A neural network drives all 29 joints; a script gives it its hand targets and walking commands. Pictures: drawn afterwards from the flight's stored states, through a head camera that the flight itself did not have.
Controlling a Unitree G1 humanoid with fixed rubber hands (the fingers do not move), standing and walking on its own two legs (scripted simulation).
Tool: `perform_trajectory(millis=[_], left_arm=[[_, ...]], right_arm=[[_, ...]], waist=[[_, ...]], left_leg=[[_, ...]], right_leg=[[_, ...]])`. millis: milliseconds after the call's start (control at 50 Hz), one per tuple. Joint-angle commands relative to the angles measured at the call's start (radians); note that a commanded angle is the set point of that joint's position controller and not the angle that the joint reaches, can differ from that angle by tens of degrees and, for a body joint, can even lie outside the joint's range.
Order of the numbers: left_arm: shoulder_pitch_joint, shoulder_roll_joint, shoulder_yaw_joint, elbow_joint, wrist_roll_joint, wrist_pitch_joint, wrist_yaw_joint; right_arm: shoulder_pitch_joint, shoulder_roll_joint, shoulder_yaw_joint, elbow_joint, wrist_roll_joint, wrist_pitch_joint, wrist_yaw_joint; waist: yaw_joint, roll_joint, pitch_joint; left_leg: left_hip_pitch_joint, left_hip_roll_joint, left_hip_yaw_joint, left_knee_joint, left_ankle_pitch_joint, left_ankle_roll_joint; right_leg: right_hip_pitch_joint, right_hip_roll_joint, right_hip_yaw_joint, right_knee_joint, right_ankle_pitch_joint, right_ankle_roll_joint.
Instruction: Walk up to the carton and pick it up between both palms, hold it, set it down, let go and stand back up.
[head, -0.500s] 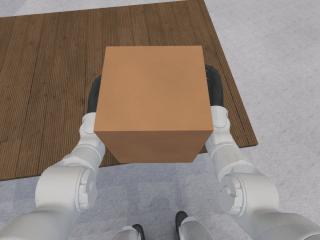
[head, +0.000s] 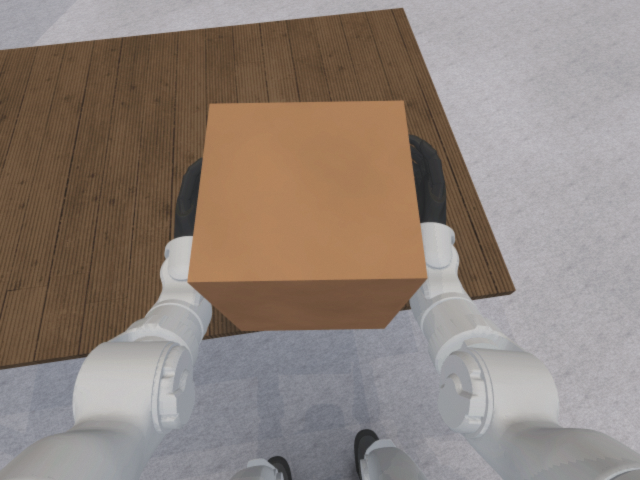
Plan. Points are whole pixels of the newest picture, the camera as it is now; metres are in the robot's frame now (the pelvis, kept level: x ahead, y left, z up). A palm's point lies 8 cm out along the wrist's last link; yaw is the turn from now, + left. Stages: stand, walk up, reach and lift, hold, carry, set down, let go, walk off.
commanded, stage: reach and lift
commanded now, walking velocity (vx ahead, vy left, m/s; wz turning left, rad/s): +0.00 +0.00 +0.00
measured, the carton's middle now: (310, 233) +0.40 +0.00 +0.01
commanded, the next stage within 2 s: none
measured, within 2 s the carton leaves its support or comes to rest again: leaves its support in 0.72 s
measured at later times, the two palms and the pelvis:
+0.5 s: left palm (189, 239) +0.40 +0.16 +0.02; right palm (426, 218) +0.40 -0.14 +0.03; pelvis +0.00 +0.00 +0.00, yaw +0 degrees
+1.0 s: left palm (171, 255) +0.35 +0.16 +0.06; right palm (446, 219) +0.36 -0.14 +0.09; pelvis -0.03 +0.00 +0.00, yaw +0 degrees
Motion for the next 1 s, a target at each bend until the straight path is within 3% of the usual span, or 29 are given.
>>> perform_trajectory(millis=[0, 240, 400, 540, 680, 780, 860, 920, 980], left_arm=[[-0.558, -0.694, -0.268, -0.171, 0.149, -0.08, -0.096], [-0.537, -0.716, -0.345, -0.247, 0.085, -0.069, -0.087], [-0.57, -0.742, -0.429, -0.357, 0.008, -0.053, -0.073], [-0.596, -0.756, -0.527, -0.564, -0.076, -0.007, -0.056], [-0.577, -0.751, -0.604, -0.83, -0.137, 0.089, -0.046], [-0.612, -0.726, -0.623, -0.994, -0.16, 0.2, -0.039], [-0.713, -0.708, -0.599, -1.026, -0.163, 0.313, -0.036], [-0.818, -0.699, -0.562, -1.023, -0.166, 0.403, -0.031], [-0.916, -0.702, -0.541, -1.05, -0.168, 0.498, -0.015]], right_arm=[[-0.389, 0.622, 0.436, 0.126, -0.214, -0.042, 0.164], [-0.366, 0.63, 0.541, 0.101, -0.158, -0.024, 0.157], [-0.391, 0.674, 0.627, 0.007, -0.088, 0.018, 0.147], [-0.403, 0.748, 0.71, -0.153, 0.007, 0.097, 0.131], [-0.416, 0.817, 0.807, -0.436, 0.114, 0.214, 0.11], [-0.428, 0.808, 0.852, -0.59, 0.169, 0.326, 0.108], [-0.484, 0.797, 0.854, -0.65, 0.189, 0.432, 0.117], [-0.541, 0.808, 0.836, -0.638, 0.212, 0.514, 0.129], [-0.602, 0.799, 0.815, -0.609, 0.264, 0.592, 0.147]], waist=[[-0.002, -0.006, -0.774], [-0.001, 0.005, -0.838], [-0.007, 0.01, -0.873], [-0.004, 0.003, -0.934], [0.01, -0.03, -0.957], [0.028, -0.056, -0.912], [0.035, -0.089, -0.809], [0.042, -0.102, -0.726], [0.05, -0.077, -0.648]], left_leg=[[0.244, -0.066, -0.04, -0.052, 0.463, -0.021], [0.279, -0.07, -0.063, -0.035, 0.556, -0.033], [0.302, -0.075, -0.077, -0.026, 0.575, -0.042], [0.293, -0.091, -0.091, -0.019, 0.559, -0.045], [0.28, -0.117, -0.091, -0.048, 0.47, -0.028], [0.291, -0.126, -0.087, -0.096, 0.355, -0.01], [0.274, -0.129, -0.084, -0.155, 0.191, 0.014], [0.259, -0.125, -0.088, -0.2, 0.072, 0.031], [0.291, -0.113, -0.092, -0.226, 0.017, 0.038]], right_leg=[[0.629, 0.017, -0.06, 0.002, 0.539, 0.017], [0.627, 0.035, -0.053, 0.013, 0.618, 0.021], [0.63, 0.048, -0.046, 0.015, 0.619, 0.024], [0.678, 0.063, -0.038, 0.02, 0.61, 0.032], [0.768, 0.066, -0.022, 0.005, 0.564, 0.048], [0.772, 0.054, -0.016, -0.031, 0.416, 0.048], [0.762, 0.03, -0.007, -0.075, 0.233, 0.043], [0.746, 0.013, -0.002, -0.105, 0.089, 0.036], [0.737, 0.015, -0.008, -0.122, -0.015, 0.027]])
